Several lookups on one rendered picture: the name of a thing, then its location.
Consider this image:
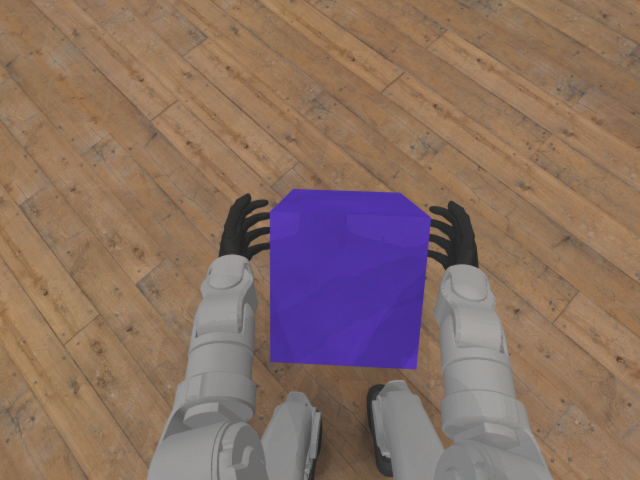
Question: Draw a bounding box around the robot right upper arm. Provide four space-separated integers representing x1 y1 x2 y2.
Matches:
434 440 553 480

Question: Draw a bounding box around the right robot shin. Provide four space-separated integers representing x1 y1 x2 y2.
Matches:
379 380 423 457

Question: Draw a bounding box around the right robot forearm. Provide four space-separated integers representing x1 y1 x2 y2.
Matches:
433 264 553 479

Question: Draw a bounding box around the robot right hand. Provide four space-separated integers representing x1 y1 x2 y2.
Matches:
427 201 479 271

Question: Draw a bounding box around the left robot forearm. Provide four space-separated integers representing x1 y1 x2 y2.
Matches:
147 254 258 480

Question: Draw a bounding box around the robot left upper arm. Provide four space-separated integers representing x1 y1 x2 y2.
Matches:
148 420 269 480

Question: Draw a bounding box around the carton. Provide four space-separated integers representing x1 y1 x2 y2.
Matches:
270 189 431 369

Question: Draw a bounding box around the robot left hand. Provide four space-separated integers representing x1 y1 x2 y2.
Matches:
218 193 270 261

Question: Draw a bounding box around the left robot thigh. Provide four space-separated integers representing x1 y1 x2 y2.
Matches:
261 401 321 480

